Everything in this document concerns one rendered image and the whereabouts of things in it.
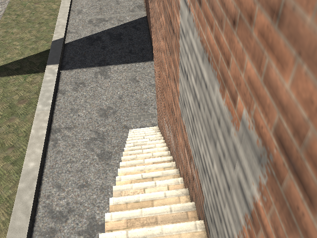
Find stairs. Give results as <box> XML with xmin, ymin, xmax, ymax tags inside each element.
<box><xmin>99</xmin><ymin>126</ymin><xmax>208</xmax><ymax>238</ymax></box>

